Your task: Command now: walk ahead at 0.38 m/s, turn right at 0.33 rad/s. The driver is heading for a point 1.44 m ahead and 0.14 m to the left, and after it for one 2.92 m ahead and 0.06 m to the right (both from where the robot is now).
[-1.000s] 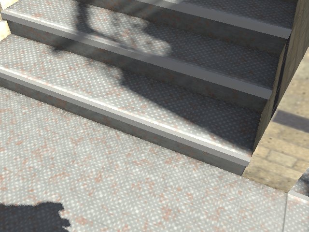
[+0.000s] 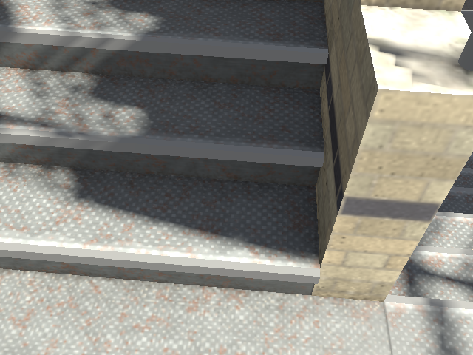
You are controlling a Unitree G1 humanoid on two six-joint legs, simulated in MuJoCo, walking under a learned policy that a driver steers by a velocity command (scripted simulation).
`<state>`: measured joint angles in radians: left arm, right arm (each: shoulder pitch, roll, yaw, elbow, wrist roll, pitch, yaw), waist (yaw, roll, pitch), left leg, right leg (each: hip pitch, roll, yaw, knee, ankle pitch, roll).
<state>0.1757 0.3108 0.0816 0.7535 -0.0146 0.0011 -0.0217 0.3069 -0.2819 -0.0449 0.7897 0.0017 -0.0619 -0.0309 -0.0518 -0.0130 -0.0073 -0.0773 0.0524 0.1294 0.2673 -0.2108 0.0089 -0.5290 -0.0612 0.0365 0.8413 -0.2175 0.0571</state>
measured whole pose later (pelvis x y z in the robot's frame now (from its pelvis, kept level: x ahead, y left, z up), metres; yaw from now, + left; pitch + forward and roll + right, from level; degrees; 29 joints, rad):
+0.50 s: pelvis +0.18 -0.08 -0.03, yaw +0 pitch +1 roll -3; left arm 0.25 0.31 0.04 0.83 0.04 -0.01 0.01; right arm 0.18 -0.29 -0.01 0.73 -0.01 -0.08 -0.05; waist 0.00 0.00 0.04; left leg -0.47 0.00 0.06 0.60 -0.13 0.07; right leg -0.15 0.08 -0.11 0.60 -0.43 -0.06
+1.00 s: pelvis +0.26 -0.20 -0.02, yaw +17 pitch +2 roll +0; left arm 0.30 0.28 0.04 0.76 0.04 0.00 0.02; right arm 0.17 -0.35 -0.09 0.56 0.00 0.06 -0.06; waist -0.01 0.05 0.01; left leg -0.55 -0.08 -0.19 1.03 -0.48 -0.03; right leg -0.31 0.01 0.04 0.56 -0.29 0.01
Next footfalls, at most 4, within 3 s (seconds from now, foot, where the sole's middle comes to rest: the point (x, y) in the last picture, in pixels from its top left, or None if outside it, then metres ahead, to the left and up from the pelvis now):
0.14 right None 0.13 -0.16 -0.79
0.48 left None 0.33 -0.01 -0.79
0.92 right None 0.35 -0.31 -0.79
1.36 left None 0.23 -0.07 -0.79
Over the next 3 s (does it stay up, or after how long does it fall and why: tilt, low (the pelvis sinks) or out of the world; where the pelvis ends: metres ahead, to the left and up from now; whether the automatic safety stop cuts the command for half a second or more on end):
stays up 0.24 -0.16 -0.01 its command is cut before an obstacle after 0.3 s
